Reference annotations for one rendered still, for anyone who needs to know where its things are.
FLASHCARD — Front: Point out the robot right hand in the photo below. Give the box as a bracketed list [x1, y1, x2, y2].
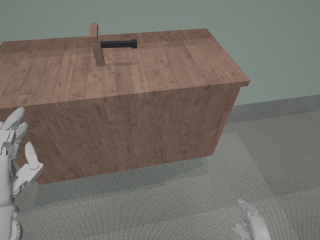
[232, 199, 271, 240]

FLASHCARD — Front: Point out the counter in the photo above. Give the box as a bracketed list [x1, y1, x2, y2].
[0, 22, 250, 185]

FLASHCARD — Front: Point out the robot left hand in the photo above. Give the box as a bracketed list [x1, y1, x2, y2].
[0, 107, 44, 205]

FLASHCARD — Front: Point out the tap lever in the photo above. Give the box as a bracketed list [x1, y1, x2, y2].
[96, 39, 137, 49]

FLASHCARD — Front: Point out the left robot forearm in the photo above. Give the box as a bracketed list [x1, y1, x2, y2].
[0, 203, 23, 240]

